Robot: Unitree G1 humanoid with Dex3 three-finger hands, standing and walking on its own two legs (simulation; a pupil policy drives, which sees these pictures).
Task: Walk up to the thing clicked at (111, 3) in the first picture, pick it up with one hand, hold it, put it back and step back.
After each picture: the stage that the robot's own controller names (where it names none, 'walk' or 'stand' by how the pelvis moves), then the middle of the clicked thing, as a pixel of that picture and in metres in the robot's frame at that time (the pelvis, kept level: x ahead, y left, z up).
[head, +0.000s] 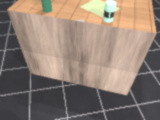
stand; (109, 11) +0.91 -0.14 +0.00
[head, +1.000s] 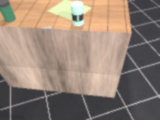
walk; (77, 13) +0.80 +0.09 +0.02
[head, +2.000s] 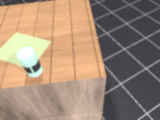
stand; (30, 62) +0.44 +0.24 +0.01
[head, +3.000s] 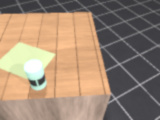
stand; (36, 75) +0.41 +0.20 -0.01
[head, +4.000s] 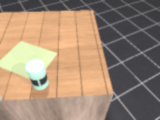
stand; (37, 75) +0.40 +0.20 -0.01
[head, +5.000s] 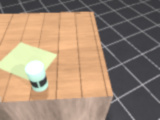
stand; (37, 76) +0.40 +0.20 -0.01
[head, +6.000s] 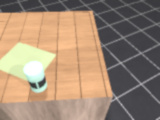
stand; (36, 77) +0.39 +0.20 -0.01
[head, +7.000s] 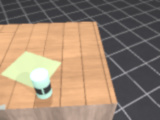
rise first; (41, 83) +0.38 +0.19 +0.00
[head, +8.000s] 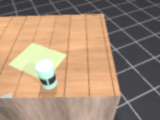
go down; (46, 74) +0.41 +0.19 +0.00
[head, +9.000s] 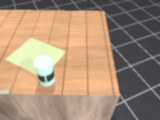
go down; (45, 71) +0.41 +0.18 +0.00
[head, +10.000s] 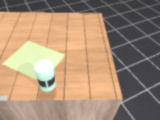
go down; (45, 76) +0.40 +0.16 +0.01
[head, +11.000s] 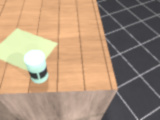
close in; (37, 67) +0.41 +0.17 +0.02
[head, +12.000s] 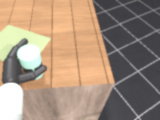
close; (31, 63) +0.40 +0.18 +0.05
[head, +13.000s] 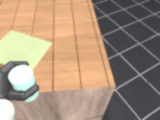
lift; (25, 84) +0.33 +0.19 +0.05
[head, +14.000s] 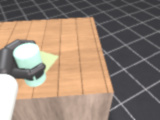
lift; (31, 65) +0.33 +0.17 +0.17
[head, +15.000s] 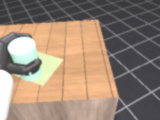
hold; (26, 60) +0.33 +0.18 +0.19
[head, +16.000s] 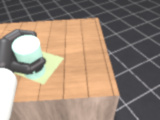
hold; (30, 58) +0.33 +0.17 +0.20
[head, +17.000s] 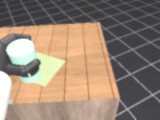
crouch; (25, 62) +0.32 +0.18 +0.20
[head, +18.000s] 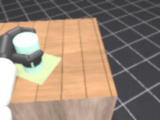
crouch; (29, 53) +0.37 +0.18 +0.17
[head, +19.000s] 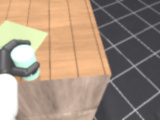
lower; (26, 63) +0.41 +0.18 +0.05
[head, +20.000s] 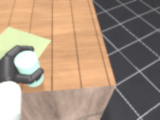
lower; (30, 69) +0.38 +0.18 +0.05
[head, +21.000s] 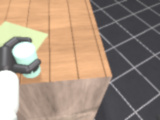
lower; (28, 61) +0.41 +0.18 +0.05
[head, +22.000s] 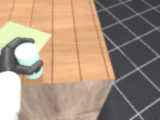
lower; (30, 61) +0.41 +0.18 +0.05
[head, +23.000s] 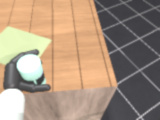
open; (32, 73) +0.36 +0.17 +0.05
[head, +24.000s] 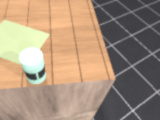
sink last; (34, 66) +0.39 +0.16 +0.04
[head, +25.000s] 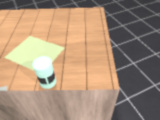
sink last; (45, 73) +0.39 +0.18 +0.03
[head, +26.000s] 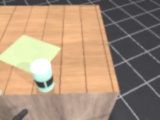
stand; (43, 76) +0.37 +0.17 +0.03
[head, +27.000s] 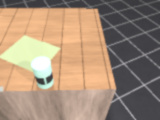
walk; (43, 73) +0.40 +0.17 +0.02
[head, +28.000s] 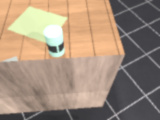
walk; (55, 41) +0.50 +0.14 +0.01
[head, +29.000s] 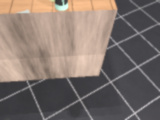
walk; out of the picture +0.77 +0.11 +0.03
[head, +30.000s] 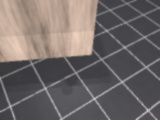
stand; out of the picture +1.11 +0.22 +0.02
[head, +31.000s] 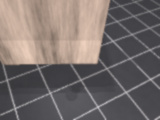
stand; out of the picture +1.12 +0.12 +0.00
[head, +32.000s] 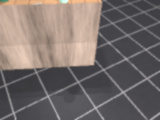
stand; out of the picture +1.13 +0.16 -0.01
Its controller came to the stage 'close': yes
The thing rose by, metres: 0.20
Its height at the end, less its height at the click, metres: +0.00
